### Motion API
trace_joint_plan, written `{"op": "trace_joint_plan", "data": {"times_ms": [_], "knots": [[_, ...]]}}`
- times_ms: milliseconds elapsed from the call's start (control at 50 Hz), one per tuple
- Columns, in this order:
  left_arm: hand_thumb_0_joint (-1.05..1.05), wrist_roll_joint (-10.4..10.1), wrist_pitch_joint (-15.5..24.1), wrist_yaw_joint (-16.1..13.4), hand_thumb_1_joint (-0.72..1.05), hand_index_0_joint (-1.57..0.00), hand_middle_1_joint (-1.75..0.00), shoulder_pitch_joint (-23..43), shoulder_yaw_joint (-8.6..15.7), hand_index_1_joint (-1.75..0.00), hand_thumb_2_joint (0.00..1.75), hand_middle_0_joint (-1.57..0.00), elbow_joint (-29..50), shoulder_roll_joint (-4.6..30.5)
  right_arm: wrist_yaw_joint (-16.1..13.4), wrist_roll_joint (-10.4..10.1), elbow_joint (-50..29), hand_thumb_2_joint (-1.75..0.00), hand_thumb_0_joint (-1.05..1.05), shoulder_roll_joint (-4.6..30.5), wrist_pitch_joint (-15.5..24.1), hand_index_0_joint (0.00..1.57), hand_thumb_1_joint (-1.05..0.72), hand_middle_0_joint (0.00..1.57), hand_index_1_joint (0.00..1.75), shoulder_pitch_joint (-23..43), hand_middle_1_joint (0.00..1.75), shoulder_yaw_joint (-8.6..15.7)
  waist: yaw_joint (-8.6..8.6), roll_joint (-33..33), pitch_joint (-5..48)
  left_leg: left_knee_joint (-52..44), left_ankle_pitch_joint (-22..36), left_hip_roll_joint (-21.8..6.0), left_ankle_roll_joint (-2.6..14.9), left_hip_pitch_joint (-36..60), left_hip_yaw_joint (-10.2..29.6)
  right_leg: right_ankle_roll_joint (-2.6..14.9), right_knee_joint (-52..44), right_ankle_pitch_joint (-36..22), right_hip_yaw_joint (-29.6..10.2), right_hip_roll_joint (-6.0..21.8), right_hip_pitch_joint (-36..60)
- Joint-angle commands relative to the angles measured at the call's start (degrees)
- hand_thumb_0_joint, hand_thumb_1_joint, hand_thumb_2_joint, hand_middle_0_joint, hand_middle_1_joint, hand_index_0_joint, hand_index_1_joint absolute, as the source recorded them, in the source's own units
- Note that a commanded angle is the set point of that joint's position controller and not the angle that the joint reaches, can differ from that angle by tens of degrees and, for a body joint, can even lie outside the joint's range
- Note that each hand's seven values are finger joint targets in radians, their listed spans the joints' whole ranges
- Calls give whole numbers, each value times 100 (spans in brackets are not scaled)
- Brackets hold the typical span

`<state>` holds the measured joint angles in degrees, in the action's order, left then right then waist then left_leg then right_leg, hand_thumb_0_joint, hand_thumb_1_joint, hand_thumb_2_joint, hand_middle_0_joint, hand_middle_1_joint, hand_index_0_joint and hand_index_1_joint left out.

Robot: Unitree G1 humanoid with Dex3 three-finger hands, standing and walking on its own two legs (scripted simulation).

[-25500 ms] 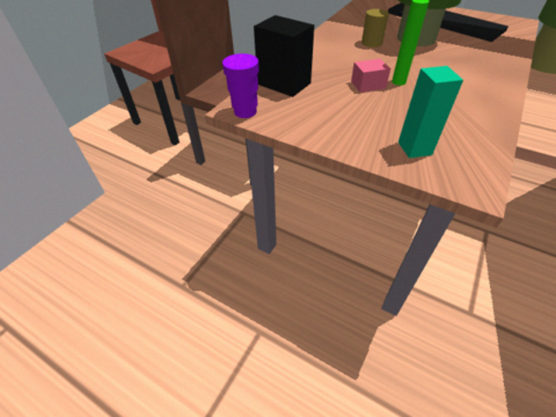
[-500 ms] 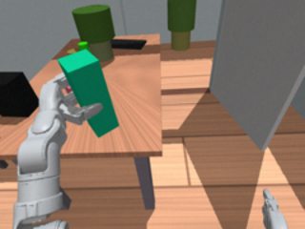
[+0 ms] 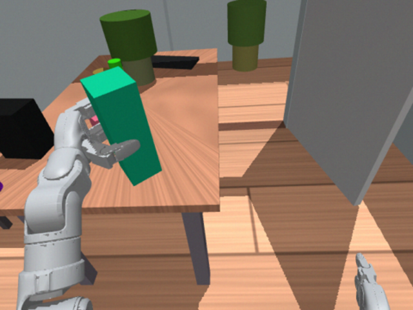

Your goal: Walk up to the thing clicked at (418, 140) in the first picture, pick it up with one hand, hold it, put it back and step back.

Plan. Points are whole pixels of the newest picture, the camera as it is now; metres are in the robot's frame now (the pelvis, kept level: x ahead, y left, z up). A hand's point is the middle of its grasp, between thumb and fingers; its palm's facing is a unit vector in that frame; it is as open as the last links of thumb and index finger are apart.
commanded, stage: crouch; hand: left
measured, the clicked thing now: (126, 131) +0.35 +0.15 +0.24
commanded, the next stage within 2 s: none
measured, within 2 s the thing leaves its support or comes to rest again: neither
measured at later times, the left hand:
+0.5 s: hand (120, 136) +0.40 +0.19 +0.18, palm faces +0.23 -0.97 +0.00, open 10.4 cm
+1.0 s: hand (122, 132) +0.47 +0.22 +0.15, palm faces +0.24 -0.97 -0.01, open 10.4 cm
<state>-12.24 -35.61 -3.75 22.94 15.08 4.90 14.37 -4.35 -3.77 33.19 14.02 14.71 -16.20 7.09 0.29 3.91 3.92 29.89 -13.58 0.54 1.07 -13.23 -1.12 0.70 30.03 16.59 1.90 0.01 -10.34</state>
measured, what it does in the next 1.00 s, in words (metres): stands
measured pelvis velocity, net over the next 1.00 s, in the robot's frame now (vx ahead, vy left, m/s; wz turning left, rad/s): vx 0.00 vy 0.01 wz -0.03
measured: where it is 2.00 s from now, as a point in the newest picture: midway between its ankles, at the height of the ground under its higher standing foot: outside the picture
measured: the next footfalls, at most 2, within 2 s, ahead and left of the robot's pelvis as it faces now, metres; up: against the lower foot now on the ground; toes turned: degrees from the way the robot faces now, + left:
none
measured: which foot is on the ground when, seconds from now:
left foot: down 0.00-1.00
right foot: down 0.00-1.00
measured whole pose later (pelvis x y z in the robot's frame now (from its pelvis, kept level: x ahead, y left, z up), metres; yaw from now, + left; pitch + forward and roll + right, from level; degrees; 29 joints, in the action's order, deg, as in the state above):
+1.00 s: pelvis +0.00 +0.01 +0.00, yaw -2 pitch +5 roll -1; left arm -7.7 -0.1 -1.1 43.4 18.4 -50.4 24.1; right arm -3.3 -2.2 27.8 13.6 12.7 -16.5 2.5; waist -4.8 0.8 3.8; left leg 32.9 -14.3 -0.7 1.5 -23.6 -2.2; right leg 0.4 30.6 15.5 0.8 -1.1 -20.2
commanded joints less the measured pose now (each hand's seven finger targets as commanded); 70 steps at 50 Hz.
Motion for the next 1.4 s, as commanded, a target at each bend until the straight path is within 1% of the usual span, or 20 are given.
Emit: {"op": "trace_joint_plan", "data": {"times_ms": [0,80,140,200,260,380,500,580,620,640,780,820,980,1020,1120,1160,1200,1260,1340,1380], "knots": [[0,-65,483,39,-13,-121,-141,2835,436,-142,126,-119,1057,1221,-88,5,-998,-6,0,718,383,5,55,5,5,865,5,220,9,-361,945,-370,731,-1,29,710,67,-25,-632,-911,27,-37,-316],[0,-172,361,180,7,-133,-148,2614,422,-149,135,-131,528,1106,-43,-25,-942,-4,0,513,394,5,60,5,5,740,5,32,70,-541,646,-436,672,-11,44,547,63,-27,-679,-857,46,-47,-392],[0,-206,344,187,3,-134,-149,2647,440,-150,135,-132,236,1093,22,-7,-1012,-4,0,386,415,5,60,5,5,739,5,-194,129,-688,508,-410,674,18,72,412,23,-61,-735,-876,18,-6,-381],[0,-140,472,143,-3,-130,-145,3051,379,-147,132,-129,-75,1141,54,4,-857,-4,0,433,402,5,60,5,5,685,5,-155,-26,-585,537,-419,546,20,68,431,0,-53,-735,-804,-31,4,-538],[0,38,788,16,-1,-127,-142,3676,446,-143,130,-125,-446,1429,21,66,-752,-4,0,661,454,5,60,5,5,801,5,35,-136,-590,704,-420,273,18,72,442,6,-50,-740,-549,-106,30,-657],[0,215,1743,-49,10,-129,-145,4601,359,-146,133,-127,-933,1737,-75,83,-739,-4,0,658,568,5,60,5,5,809,5,-49,-285,-307,1561,-278,404,-42,42,830,113,-22,-519,-687,-65,1,-793],[0,259,2547,61,11,-133,-149,4656,495,-151,137,-131,-2179,2015,-82,95,-861,-4,0,642,621,5,59,5,5,943,5,-140,-254,-120,1757,-188,580,-88,7,637,137,-6,-422,-832,-51,-40,-731],[0,343,2951,54,4,-133,-149,4588,563,-151,136,-132,-3108,2086,-23,120,-888,-4,0,651,528,5,59,5,5,759,5,-117,-222,-114,1382,-245,543,-166,-34,303,160,33,-385,-799,-13,-131,-876],[0,358,3127,66,1,-133,-149,4656,541,-150,135,-132,-3479,2068,7,123,-1156,-4,0,722,495,5,59,5,5,680,5,-82,-334,-216,1506,-234,527,-170,-16,313,142,22,-417,-816,-33,-134,-858],[0,368,3246,69,2,-132,-148,4742,531,-149,134,-130,-3441,2104,20,113,-1195,-4,0,719,484,5,59,5,5,710,5,-76,-265,-198,1471,-240,596,-189,-29,277,158,39,-383,-844,-14,-156,-849],[0,359,3841,260,-4,-132,-146,5150,494,-146,130,-129,-3608,2323,44,122,-1458,-4,0,667,324,5,58,5,5,459,5,-182,-419,-141,2019,-21,1048,-145,49,410,57,-11,-340,-1308,-114,-108,-709],[0,344,3944,289,-4,-131,-145,5303,561,-146,129,-129,-3579,2453,26,136,-1595,-4,0,858,275,5,58,5,5,459,5,-51,-514,-45,2213,35,1286,-173,55,607,75,-12,-312,-1510,-114,-131,-761],[0,366,4167,339,4,-134,-148,4884,504,-149,134,-132,-4506,2316,38,149,-1320,-4,0,718,13,5,58,5,5,178,5,-153,-575,-54,1749,40,1061,-185,54,306,93,23,-335,-1260,-90,-145,-1027],[0,376,4248,336,1,-135,-147,5226,558,-148,130,-133,-4023,2547,41,140,-1612,-5,0,831,-43,5,57,5,5,348,5,-61,-540,83,2227,110,1398,-171,72,516,67,14,-309,-1563,-109,-127,-894],[0,352,4312,349,0,-132,-145,4903,610,-146,130,-131,-4404,2489,63,144,-1645,-5,0,848,-175,5,57,5,5,318,5,-58,-519,-99,2004,152,1620,-233,66,455,126,23,-263,-1597,-46,-182,-989],[0,374,4407,336,0,-133,-145,5201,664,-146,130,-131,-4011,2668,72,161,-1569,-5,0,837,-223,5,57,5,5,272,5,-53,-481,76,2401,212,1826,-221,66,554,112,28,-209,-1812,-76,-167,-832],[0,390,4415,347,1,-132,-144,5149,562,-145,129,-130,-4196,2497,95,146,-1734,-5,0,653,-253,5,57,5,5,457,5,-211,-483,70,2203,209,1765,-224,67,471,109,31,-220,-1716,-70,-172,-920],[0,367,4514,348,0,-132,-144,5313,642,-146,131,-131,-3976,2630,88,151,-1640,-5,0,743,-314,5,56,5,5,407,5,-131,-456,223,2441,239,1865,-245,45,601,132,45,-179,-1742,-70,-176,-944],[0,390,4503,396,-1,-132,-145,4875,572,-147,132,-131,-4598,2484,100,166,-1474,-5,0,710,-368,5,56,5,5,215,5,-154,-541,87,2105,293,1880,-251,47,395,139,47,-147,-1729,-65,-179,-1065],[0,370,4613,423,0,-131,-143,5425,602,-145,130,-130,-3898,2647,117,178,-1647,-5,0,771,-387,5,56,5,5,314,5,-99,-545,426,2596,351,2162,-293,11,788,166,69,-98,-1820,-51,-194,-1102]]}}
